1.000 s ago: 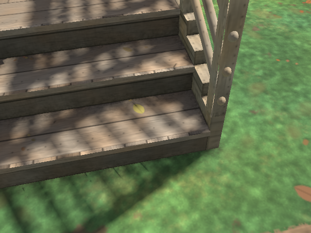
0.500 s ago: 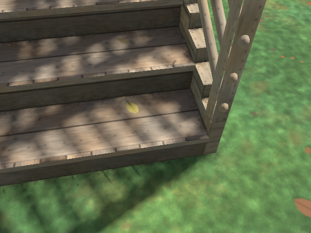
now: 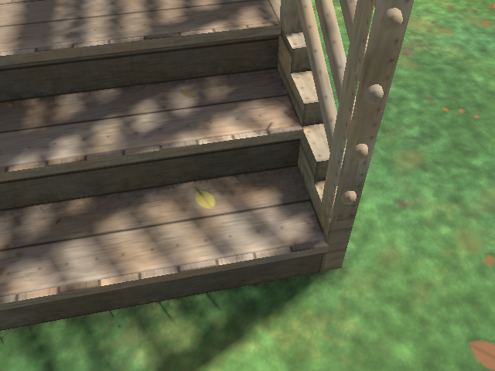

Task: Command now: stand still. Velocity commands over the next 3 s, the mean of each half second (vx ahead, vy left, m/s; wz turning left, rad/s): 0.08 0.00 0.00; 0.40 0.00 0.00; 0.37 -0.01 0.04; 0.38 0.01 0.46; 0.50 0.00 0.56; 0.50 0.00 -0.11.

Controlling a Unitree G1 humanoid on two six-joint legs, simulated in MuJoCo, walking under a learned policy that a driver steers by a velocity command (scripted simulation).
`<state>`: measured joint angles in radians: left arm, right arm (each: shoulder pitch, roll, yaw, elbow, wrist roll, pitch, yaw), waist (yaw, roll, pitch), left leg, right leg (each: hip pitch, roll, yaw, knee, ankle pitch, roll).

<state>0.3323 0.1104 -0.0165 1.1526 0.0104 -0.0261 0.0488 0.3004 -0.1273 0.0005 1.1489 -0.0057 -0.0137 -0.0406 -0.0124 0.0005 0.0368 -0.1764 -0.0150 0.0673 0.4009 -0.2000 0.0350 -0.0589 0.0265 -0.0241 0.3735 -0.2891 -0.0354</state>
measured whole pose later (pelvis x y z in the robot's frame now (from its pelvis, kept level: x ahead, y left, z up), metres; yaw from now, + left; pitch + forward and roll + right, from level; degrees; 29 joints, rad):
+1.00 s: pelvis +0.25 +0.07 +0.00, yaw +1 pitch +1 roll +1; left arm 0.07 0.18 0.04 0.96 0.02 -0.07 -0.02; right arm 0.45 -0.12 -0.01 1.10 -0.01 -0.11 -0.01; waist -0.04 -0.04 0.04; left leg 0.02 -0.08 0.09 0.20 -0.25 0.08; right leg -0.60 -0.08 -0.07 0.73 -0.09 -0.05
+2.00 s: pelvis +0.47 +0.06 -0.01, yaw +17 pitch +3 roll -1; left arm 0.26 0.16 0.03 0.86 0.06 -0.10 0.05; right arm 0.19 -0.23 -0.08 0.80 -0.04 0.00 -0.02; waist 0.01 0.05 -0.03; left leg -0.55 -0.05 -0.03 1.04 -0.39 0.08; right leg -0.25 0.02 -0.08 0.47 -0.27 -0.04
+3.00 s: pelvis +0.77 +0.31 +0.11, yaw +28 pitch +3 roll -1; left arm 0.36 0.23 0.05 0.88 0.03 -0.02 0.02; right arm 0.20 -0.17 -0.02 0.62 -0.07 -0.07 -0.01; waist -0.01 0.03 -0.08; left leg -0.80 -0.01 -0.07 1.89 -0.12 0.08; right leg -0.44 0.17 -0.05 0.89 -0.50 -0.15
